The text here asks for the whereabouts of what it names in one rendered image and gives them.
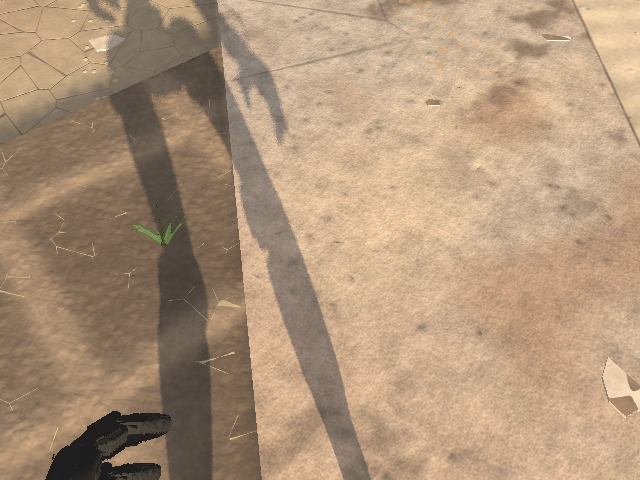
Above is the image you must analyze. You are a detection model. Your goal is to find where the robot left hand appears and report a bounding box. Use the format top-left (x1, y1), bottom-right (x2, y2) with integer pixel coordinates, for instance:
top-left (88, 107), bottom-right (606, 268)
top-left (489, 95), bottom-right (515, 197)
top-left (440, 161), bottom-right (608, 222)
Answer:
top-left (45, 411), bottom-right (172, 480)

